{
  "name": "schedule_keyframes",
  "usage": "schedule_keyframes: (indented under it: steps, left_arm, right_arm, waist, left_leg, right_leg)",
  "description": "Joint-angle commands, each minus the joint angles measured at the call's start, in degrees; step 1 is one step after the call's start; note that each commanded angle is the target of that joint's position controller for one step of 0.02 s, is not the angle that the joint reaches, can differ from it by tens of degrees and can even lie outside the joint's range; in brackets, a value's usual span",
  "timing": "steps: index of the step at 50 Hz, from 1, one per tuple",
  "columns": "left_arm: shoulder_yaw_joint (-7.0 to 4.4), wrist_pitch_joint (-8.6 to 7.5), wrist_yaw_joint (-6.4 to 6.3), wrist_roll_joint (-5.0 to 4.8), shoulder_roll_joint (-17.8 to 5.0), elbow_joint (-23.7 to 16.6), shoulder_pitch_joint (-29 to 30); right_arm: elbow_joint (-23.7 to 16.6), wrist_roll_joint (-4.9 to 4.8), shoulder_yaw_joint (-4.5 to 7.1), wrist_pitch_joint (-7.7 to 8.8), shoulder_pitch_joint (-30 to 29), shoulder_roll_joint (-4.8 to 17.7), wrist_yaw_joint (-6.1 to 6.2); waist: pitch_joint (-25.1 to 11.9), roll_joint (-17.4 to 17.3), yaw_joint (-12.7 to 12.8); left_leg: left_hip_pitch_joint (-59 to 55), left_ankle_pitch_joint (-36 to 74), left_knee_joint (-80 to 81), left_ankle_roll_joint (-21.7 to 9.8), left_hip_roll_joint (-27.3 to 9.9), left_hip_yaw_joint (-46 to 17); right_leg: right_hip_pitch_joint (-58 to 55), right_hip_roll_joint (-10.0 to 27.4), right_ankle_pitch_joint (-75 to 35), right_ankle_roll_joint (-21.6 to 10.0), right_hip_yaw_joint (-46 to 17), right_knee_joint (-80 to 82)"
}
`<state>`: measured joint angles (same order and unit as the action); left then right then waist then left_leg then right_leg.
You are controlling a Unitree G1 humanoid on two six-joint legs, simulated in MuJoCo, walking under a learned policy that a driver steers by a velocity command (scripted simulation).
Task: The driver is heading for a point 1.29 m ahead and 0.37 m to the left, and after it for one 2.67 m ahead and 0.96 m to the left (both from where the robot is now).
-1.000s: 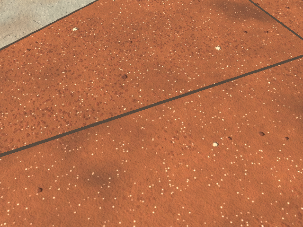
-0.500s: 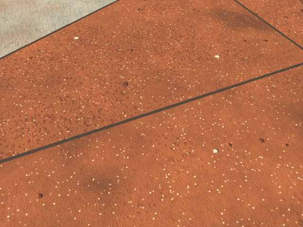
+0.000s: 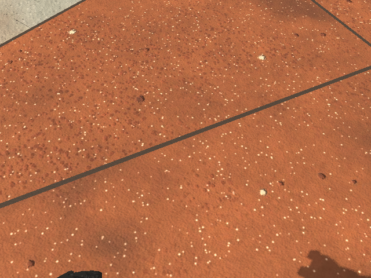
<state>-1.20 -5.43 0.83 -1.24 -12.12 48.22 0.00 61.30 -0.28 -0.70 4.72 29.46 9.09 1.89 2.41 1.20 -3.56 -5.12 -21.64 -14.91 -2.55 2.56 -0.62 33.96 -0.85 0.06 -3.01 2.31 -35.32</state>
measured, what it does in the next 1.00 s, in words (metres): walks ahead: right foot, then left foot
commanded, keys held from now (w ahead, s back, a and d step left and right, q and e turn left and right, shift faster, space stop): no key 0.70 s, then w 0.30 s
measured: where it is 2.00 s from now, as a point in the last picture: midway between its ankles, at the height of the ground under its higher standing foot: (185, 237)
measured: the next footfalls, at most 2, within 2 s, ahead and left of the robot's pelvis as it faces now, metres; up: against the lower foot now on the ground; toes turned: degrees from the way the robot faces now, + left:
right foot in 0.04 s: +0.20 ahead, -0.09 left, +0.00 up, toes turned -1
left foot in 0.36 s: +0.13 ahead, +0.13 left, +0.00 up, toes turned +0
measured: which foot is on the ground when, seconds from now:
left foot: down 0.00-0.06, up 0.08-0.34, down 0.36-1.00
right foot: up 0.00-0.02, down 0.04-1.00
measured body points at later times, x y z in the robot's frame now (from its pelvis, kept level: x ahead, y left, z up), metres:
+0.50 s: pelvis +0.08 +0.00 +0.00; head +0.09 +0.02 +0.45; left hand +0.16 +0.25 -0.15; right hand +0.08 -0.24 -0.14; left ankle +0.09 +0.13 -0.73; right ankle +0.16 -0.09 -0.73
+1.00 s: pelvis +0.18 -0.02 +0.00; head +0.19 -0.03 +0.44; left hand +0.27 +0.24 -0.13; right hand +0.13 -0.26 -0.16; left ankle +0.09 +0.13 -0.73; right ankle +0.21 -0.11 -0.73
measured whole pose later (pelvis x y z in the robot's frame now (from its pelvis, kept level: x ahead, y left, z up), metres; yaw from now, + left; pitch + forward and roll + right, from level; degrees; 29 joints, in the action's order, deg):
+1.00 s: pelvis +0.18 -0.02 +0.00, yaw -1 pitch +0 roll +0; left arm -2.8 -5.9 0.7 -1.9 -12.4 58.9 -10.7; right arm 61.2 -1.6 3.4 4.1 25.1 11.9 0.9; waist 0.1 -2.3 -0.7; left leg 6.3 -24.6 -31.8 0.6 -2.3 -0.2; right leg 18.5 -0.4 15.1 -4.9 4.2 -33.7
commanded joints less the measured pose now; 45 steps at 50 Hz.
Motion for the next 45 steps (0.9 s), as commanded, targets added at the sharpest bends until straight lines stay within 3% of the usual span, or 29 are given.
schedule_keyframes:
  steps: [1,2,3,4,5,6,7,8,10,12,15,18,19,20,22,23,25,28,35,36,37,39,41,42,44,45]
  left_arm:
    - [-2.6,0.08,-0.49,0.8,-7.6,2.32,-14.34]
    - [-3.25,0.08,-0.83,1.38,-10.04,3.83,-18.83]
    - [-3.25,0.61,-1.07,3.74,-12.95,4.78,-23.49]
    - [-1.63,0.57,-0.52,4.42,-8.72,5.65,-24.2]
    - [-1.22,0.56,0.25,2.78,-7.11,4.36,-17.27]
    - [-0.87,0.64,0.44,1.22,-5.9,2.62,-9.39]
    - [-0.14,0.62,0.66,0.91,-4.55,1.96,-5.47]
    - [0.16,0.66,0.59,1.29,-4.18,1.77,-3.22]
    - [-0.51,1.31,0.15,2.61,-6.35,2.39,-2.79]
    - [-0.61,1.5,-0.72,3.25,-6.57,3.11,-5.46]
    - [-0.91,2.33,-1.75,1.81,-7.38,2.99,-5.45]
    - [-0.52,3.18,-2.21,0.72,-5.69,4.36,-7.5]
    - [-0.51,3.26,-2.15,0.64,-5.52,4.84,-8.6]
    - [-1.11,3.57,-2.47,0.36,-5.93,5.09,-10.92]
    - [-0.98,3.59,-2.93,1.27,-4.88,5.78,-11.55]
    - [-0.87,3.68,-3.08,1.61,-4.14,6.59,-12.58]
    - [-0.94,3.82,-3.04,2.06,-4.22,7.74,-13.68]
    - [-0.96,3.8,-2.85,1.51,-4.4,8.45,-13.02]
    - [-0.7,3.6,-2.56,1.05,-3.61,10.21,-13.78]
    - [-0.59,3.72,-2.59,0.96,-3.21,11.01,-14.85]
    - [-0.84,3.88,-2.66,0.55,-3.74,11.37,-15.2]
    - [-1.14,3.35,-2.55,0.09,-4.36,10.7,-13.47]
    - [-0.67,1.37,-1.84,-0.48,-2.29,8.6,-9.06]
    - [-0.61,0.46,-1.36,-0.34,-2.17,7.89,-7.59]
    - [-0.97,-0.72,-0.56,-0.58,-3.29,6.93,-6.28]
    - [-1.07,-1.05,-0.24,-0.93,-3.48,6.82,-6.38]
  right_arm:
    - [-2.99,-0.53,2.04,0.67,-3.69,9.99,0.15]
    - [-3.34,0.26,1.88,0.8,-2.76,9.4,-0.54]
    - [-2.77,1.59,0.69,0.96,3.87,4.84,-1.06]
    - [-0.03,0.4,-0.12,0.89,11.87,1.04,-1.8]
    - [-0.17,-0.01,0.85,0.42,9.49,4.83,-2.07]
    - [-2.15,-0.33,1.44,-0.53,2.66,6.21,-1.71]
    - [-2.88,0.0,2.02,-1.59,-1.61,6.67,-0.98]
    - [-3.19,0.07,2.62,-2.82,-2.4,6.66,-0.11]
    - [-3.41,0.24,2.45,-4.1,-2.23,4.59,1.02]
    - [-3.58,0.34,2.49,-4.57,-3.26,4.3,1.9]
    - [-3.48,0.55,2.88,-5.45,-4.87,5.26,1.7]
    - [-2.55,1.94,2.97,-5.72,-4.6,4.83,0.94]
    - [-2.96,2.22,2.88,-5.58,-4.9,5.67,0.96]
    - [-2.29,1.46,3.77,-5.17,-6.46,9.25,0.98]
    - [-2.38,1.24,3.35,-3.55,-9.67,6.84,0.93]
    - [-2.58,1.09,3.51,-2.86,-11.25,6.99,0.87]
    - [-2.69,0.67,3.56,-1.86,-11.62,6.19,0.78]
    - [-1.91,0.38,3.48,-1.7,-8.77,5.39,0.81]
    - [-1.14,0.32,3.22,-1.83,-6.13,5.13,0.41]
    - [-0.48,0.23,3.22,-1.98,-4.77,4.88,0.37]
    - [-0.37,-0.12,3.59,-2.2,-4.36,5.85,0.4]
    - [-1.0,-0.8,4.28,-1.99,-3.41,7.68,0.47]
    - [-0.82,-1.39,5.24,-0.65,-0.86,10.6,0.31]
    - [-0.91,-1.25,5.58,0.0,-1.41,11.17,0.23]
    - [-1.24,-0.73,5.39,0.88,-1.78,9.78,-0.21]
    - [-1.67,-0.99,5.39,0.87,-2.83,9.65,-0.51]
  waist:
    - [-5.58,-8.96,10.53]
    - [-9.39,-5.61,11.59]
    - [-17.66,6.64,9.34]
    - [-28.0,13.18,5.95]
    - [-21.27,7.1,4.85]
    - [-12.03,2.87,3.5]
    - [-7.31,-1.6,2.6]
    - [-5.23,-1.17,1.18]
    - [-3.19,2.87,0.2]
    - [-5.01,4.32,0.89]
    - [-6.18,5.12,0.81]
    - [-2.26,3.12,0.0]
    - [0.49,0.86,0.73]
    - [3.15,-5.98,3.76]
    - [2.67,-10.23,4.95]
    - [2.04,-10.22,5.77]
    - [1.15,-7.07,5.73]
    - [1.33,-2.7,4.2]
    - [-2.06,-0.98,3.49]
    - [-3.33,-1.26,3.31]
    - [-2.13,-2.2,3.24]
    - [2.93,-4.29,2.2]
    - [6.72,-9.67,0.73]
    - [7.97,-10.37,0.72]
    - [6.81,-8.95,1.23]
    - [6.04,-8.33,1.92]
  left_leg:
    - [6.27,61.28,-14.27,-1.43,-9.88,-3.16]
    - [10.53,50.94,-23.76,0.17,-7.08,-2.49]
    - [24.79,15.51,-44.86,2.53,-0.55,-0.65]
    - [26.78,-15.79,-58.26,3.64,2.77,-6.56]
    - [27.25,-13.9,-61.32,4.08,-0.31,-8.89]
    - [30.89,-11.62,-60.33,4.53,-2.71,-5.72]
    - [29.79,-9.16,-56.69,4.95,-4.46,-4.58]
    - [26.24,-7.33,-51.7,5.06,-5.93,-4.24]
    - [20.84,-5.13,-41.92,5.32,-5.17,-1.54]
    - [19.7,-4.78,-34.36,5.24,-5.19,-1.34]
    - [15.88,2.7,-24.75,4.2,-4.74,-0.21]
    - [11.57,6.86,-15.93,1.45,-4.41,0.73]
    - [13.93,4.24,-10.34,-0.13,-7.15,-2.34]
    - [24.49,-7.55,-7.3,-1.6,-7.26,-3.95]
    - [32.08,-13.57,-1.39,-1.01,-7.46,-5.2]
    - [32.63,-11.78,-0.86,-0.19,-7.3,-5.18]
    - [30.66,-8.06,-2.16,0.45,-6.95,-4.66]
    - [26.4,-2.09,-4.85,0.33,-5.72,-2.95]
    - [21.73,9.75,-8.11,0.19,-4.98,-1.4]
    - [20.96,4.83,-7.68,-0.19,-4.61,-1.05]
    - [21.6,-2.96,-7.33,-1.42,-4.49,-1.53]
    - [21.81,-16.91,-3.97,-5.36,-8.14,-7.35]
    - [15.68,-19.7,2.99,-10.57,-17.93,-20.78]
    - [13.74,-15.05,3.54,-12.35,-21.7,-24.83]
    - [8.8,-1.86,1.94,-12.23,-22.95,-24.02]
    - [8.14,1.7,1.17,-10.97,-21.87,-21.12]
  right_leg:
    - [-22.76,-3.1,-8.3,-3.03,0.29,8.98]
    - [-32.55,1.55,-23.66,-4.85,-3.23,8.92]
    - [-49.4,16.33,-52.78,-13.51,-17.21,2.57]
    - [-51.24,25.41,-57.15,-21.31,-31.17,8.18]
    - [-40.15,22.5,-41.83,-19.52,-28.66,12.09]
    - [-31.08,19.56,-25.94,-16.35,-22.74,14.74]
    - [-21.98,16.76,-15.38,-13.7,-18.89,18.42]
    - [-15.11,14.14,-7.3,-11.46,-15.29,20.53]
    - [-7.81,10.06,0.55,-9.84,-10.84,22.86]
    - [-8.95,10.31,6.6,-10.76,-11.57,23.33]
    - [-8.25,10.8,24.48,-9.27,-13.72,24.52]
    - [-3.15,8.32,37.09,-3.64,-12.58,24.31]
    - [-3.31,6.7,36.06,-1.53,-11.25,21.58]
    - [-9.43,2.51,29.94,-0.21,-5.75,18.84]
    - [-20.01,1.53,19.62,0.38,-4.03,12.69]
    - [-22.46,1.52,16.81,0.16,-3.59,11.44]
    - [-22.75,1.8,14.98,-0.35,-3.63,11.15]
    - [-19.65,2.54,16.0,-1.11,-4.58,12.45]
    - [-22.3,2.71,4.18,-1.23,-4.39,9.67]
    - [-22.78,1.89,9.32,-1.43,-3.52,9.04]
    - [-21.23,0.54,18.75,-1.76,-2.33,7.5]
    - [-12.63,-0.43,31.61,-2.49,-1.8,4.24]
    - [-2.23,-0.65,24.03,-2.54,0.57,-4.07]
    - [1.1,1.2,21.82,-3.05,-0.52,-7.31]
    - [4.79,3.38,25.46,-3.75,-2.06,-10.09]
    - [3.22,3.8,25.97,-3.88,-1.76,-7.37]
